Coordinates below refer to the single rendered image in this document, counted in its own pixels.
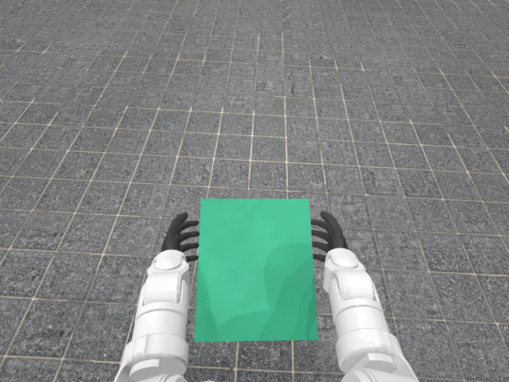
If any robot right forearm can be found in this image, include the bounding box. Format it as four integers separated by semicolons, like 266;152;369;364
323;248;419;382

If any right robot hand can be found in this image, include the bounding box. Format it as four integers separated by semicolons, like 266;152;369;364
311;211;348;262

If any carton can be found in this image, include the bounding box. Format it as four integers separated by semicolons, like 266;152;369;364
195;199;318;342

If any robot left forearm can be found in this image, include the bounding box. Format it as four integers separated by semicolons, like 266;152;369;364
114;250;190;382

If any left robot hand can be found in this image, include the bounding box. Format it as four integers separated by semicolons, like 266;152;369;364
161;212;200;262

